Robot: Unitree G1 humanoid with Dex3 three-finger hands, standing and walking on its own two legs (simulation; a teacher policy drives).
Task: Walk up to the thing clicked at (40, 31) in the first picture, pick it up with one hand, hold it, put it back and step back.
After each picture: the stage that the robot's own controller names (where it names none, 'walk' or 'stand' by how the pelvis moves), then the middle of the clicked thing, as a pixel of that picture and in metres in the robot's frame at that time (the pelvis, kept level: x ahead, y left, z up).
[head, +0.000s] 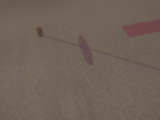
stand; (40, 32) +1.70 +0.57 -0.72
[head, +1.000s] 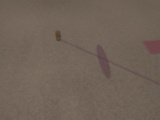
walk; (58, 35) +1.64 +0.25 -0.70
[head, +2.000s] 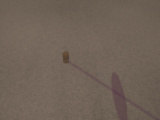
walk; (65, 57) +1.15 +0.17 -0.71
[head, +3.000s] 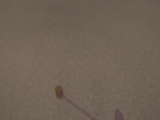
walk; (59, 92) +0.76 +0.20 -0.71
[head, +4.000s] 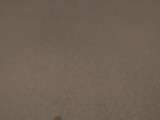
walk; out of the picture +0.47 +0.21 -0.70
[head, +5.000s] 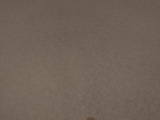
walk; out of the picture +0.42 +0.01 -0.70
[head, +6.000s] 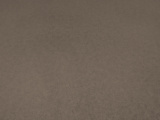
stand; out of the picture +0.38 +0.01 -0.69
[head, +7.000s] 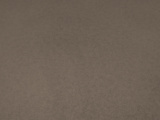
stand; out of the picture +0.32 -0.04 -0.72
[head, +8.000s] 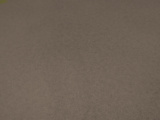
stand; out of the picture +0.32 -0.02 -0.73
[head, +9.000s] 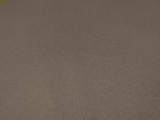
stand; out of the picture +0.31 +0.00 -0.73
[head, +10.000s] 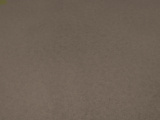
stand; out of the picture +0.30 +0.00 -0.73
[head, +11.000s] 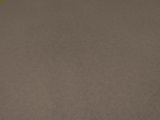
stand; out of the picture +0.30 +0.00 -0.73
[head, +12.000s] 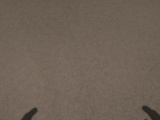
go down; out of the picture +0.32 -0.03 -0.62
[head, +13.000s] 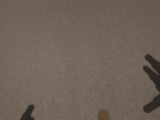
go down; (103, 116) +0.34 -0.02 -0.57
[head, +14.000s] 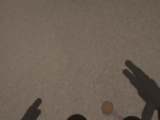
go down; (107, 108) +0.36 -0.02 -0.52
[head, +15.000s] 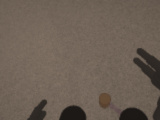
go down; (104, 101) +0.37 -0.02 -0.46
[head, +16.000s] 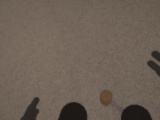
go down; (106, 98) +0.39 -0.03 -0.43
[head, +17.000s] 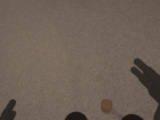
go down; (106, 106) +0.37 -0.02 -0.50
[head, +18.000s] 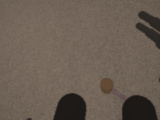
go down; (106, 86) +0.39 -0.03 -0.41
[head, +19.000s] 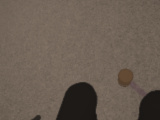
go down; (124, 78) +0.40 -0.07 -0.33
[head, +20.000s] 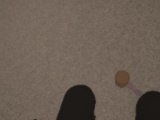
go down; (121, 79) +0.40 -0.06 -0.35
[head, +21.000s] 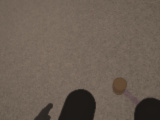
go down; (119, 86) +0.40 -0.06 -0.36
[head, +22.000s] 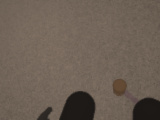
go down; (119, 87) +0.40 -0.05 -0.38
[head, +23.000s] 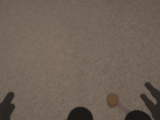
go down; (112, 100) +0.37 -0.03 -0.49
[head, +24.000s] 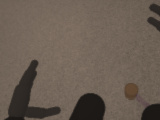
go down; (131, 91) +0.40 -0.05 -0.40
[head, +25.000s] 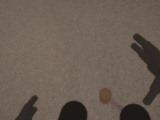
go down; (105, 96) +0.39 -0.02 -0.44
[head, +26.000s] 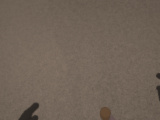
walk; (105, 114) +0.36 -0.02 -0.57
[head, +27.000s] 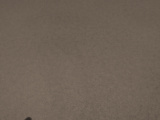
stand; out of the picture +0.32 -0.01 -0.65
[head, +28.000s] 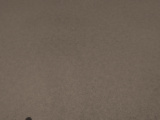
stand; out of the picture +0.31 -0.01 -0.66
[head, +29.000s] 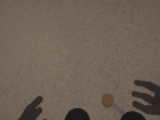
close in; (107, 101) +0.37 -0.02 -0.51
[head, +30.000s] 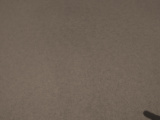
rest palm; out of the picture +0.32 -0.02 -0.63
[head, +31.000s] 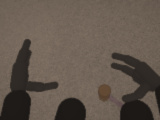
stand; (104, 93) +0.40 -0.03 -0.39
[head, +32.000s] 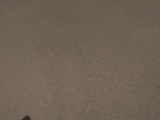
stand; out of the picture +0.32 -0.01 -0.64
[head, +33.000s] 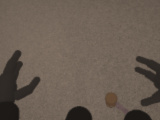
stand; (110, 100) +0.38 -0.03 -0.47
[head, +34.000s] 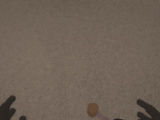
stand; (92, 110) +0.37 -0.02 -0.54
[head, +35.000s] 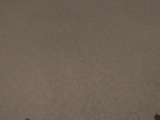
stand; out of the picture +0.33 -0.02 -0.65
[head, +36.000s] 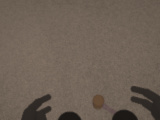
rest palm; (98, 102) +0.37 -0.03 -0.49
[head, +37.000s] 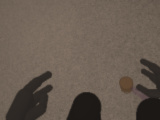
stand; (126, 85) +0.40 -0.03 -0.40
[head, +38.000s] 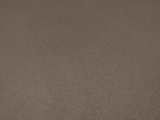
stand; out of the picture +0.32 -0.03 -0.66
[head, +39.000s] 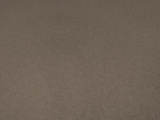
hold; out of the picture +0.32 -0.02 -0.65
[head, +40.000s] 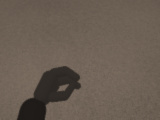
go down; out of the picture +0.35 -0.01 -0.65
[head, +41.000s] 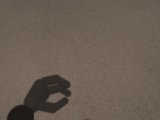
go down; out of the picture +0.36 -0.02 -0.62
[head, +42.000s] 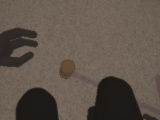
go down; (66, 69) +0.44 +0.00 -0.30
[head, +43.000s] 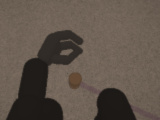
go down; (74, 81) +0.42 -0.01 -0.38
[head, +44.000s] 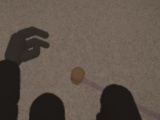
go down; (77, 76) +0.43 -0.01 -0.35
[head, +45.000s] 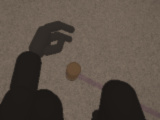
go down; (72, 72) +0.43 +0.00 -0.31
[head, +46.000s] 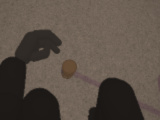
go down; (68, 69) +0.43 +0.01 -0.30
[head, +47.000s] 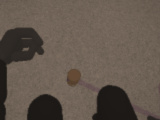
lower; (73, 78) +0.43 +0.00 -0.36
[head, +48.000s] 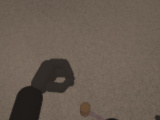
hold; (85, 109) +0.40 -0.02 -0.54
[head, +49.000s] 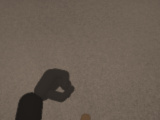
hold; out of the picture +0.36 -0.02 -0.64
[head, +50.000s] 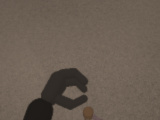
hold; (88, 113) +0.38 -0.02 -0.57
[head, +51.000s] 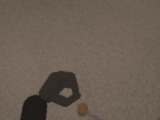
hold; (82, 110) +0.38 -0.02 -0.57
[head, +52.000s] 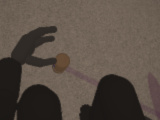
withdraw; (60, 64) +0.44 +0.02 -0.29
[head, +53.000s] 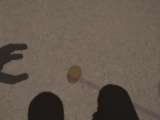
lower; (73, 75) +0.45 +0.00 -0.35
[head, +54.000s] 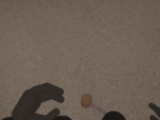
crouch; (86, 101) +0.39 -0.02 -0.52
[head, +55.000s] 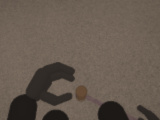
crouch; (81, 93) +0.42 -0.02 -0.45
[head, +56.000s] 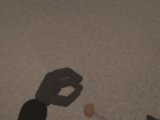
crouch; (89, 110) +0.39 -0.02 -0.57
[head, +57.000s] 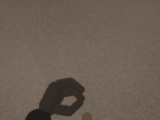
crouch; out of the picture +0.38 -0.02 -0.60
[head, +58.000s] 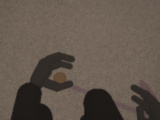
withdraw; (59, 81) +0.44 -0.02 -0.40
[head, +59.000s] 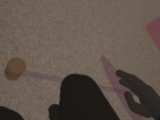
rest; (14, 69) +0.45 +0.04 -0.30
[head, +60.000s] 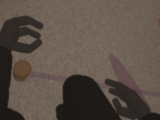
rest; (21, 71) +0.44 +0.04 -0.31
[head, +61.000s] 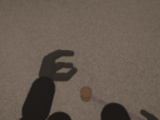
hold; (85, 94) +0.42 -0.03 -0.46
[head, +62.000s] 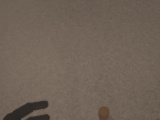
walk; (103, 114) +0.40 -0.04 -0.56
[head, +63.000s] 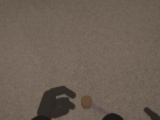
hold; (86, 102) +0.38 -0.02 -0.53
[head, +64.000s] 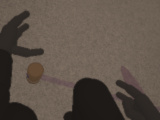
go down; (34, 73) +0.45 +0.01 -0.29
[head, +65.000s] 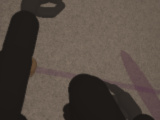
withdraw; (27, 67) +0.44 +0.02 -0.28
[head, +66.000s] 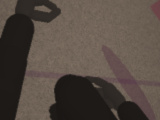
draw back; (7, 71) +0.44 +0.04 -0.29
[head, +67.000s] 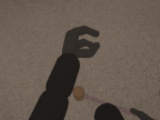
hold; (78, 93) +0.42 -0.02 -0.48
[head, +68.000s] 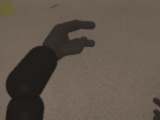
crouch; out of the picture +0.40 -0.01 -0.64
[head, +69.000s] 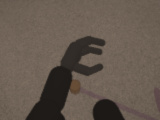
withdraw; (74, 87) +0.43 -0.01 -0.48
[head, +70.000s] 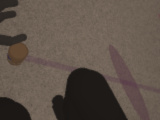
withdraw; (17, 54) +0.46 +0.05 -0.29
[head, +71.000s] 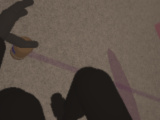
stand; (21, 49) +0.47 +0.07 -0.30
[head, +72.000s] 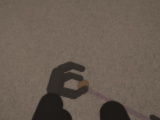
hold; (83, 87) +0.42 -0.01 -0.48
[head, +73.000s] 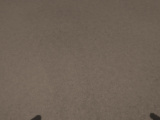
stand; out of the picture +0.37 -0.03 -0.66
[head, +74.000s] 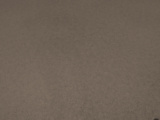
stand; out of the picture +0.36 -0.03 -0.66
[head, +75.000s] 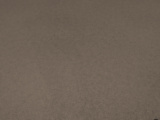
stand; out of the picture +0.36 -0.04 -0.66
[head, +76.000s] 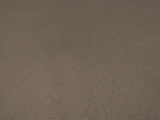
stand; out of the picture +0.37 -0.04 -0.72
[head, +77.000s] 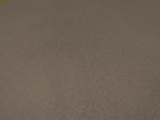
stand; out of the picture +0.37 -0.02 -0.73
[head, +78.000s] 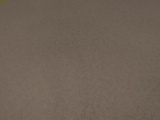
walk; out of the picture +0.36 -0.01 -0.73
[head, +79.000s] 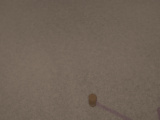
walk; (92, 100) +0.56 -0.01 -0.70
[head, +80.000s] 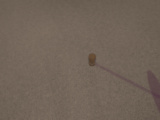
walk; (92, 59) +0.92 -0.06 -0.69
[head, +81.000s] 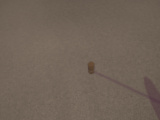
stand; (91, 67) +1.00 -0.02 -0.70
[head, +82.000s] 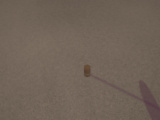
stand; (87, 70) +0.97 -0.02 -0.73
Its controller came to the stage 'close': yes
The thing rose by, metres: 0.00
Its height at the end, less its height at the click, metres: +0.00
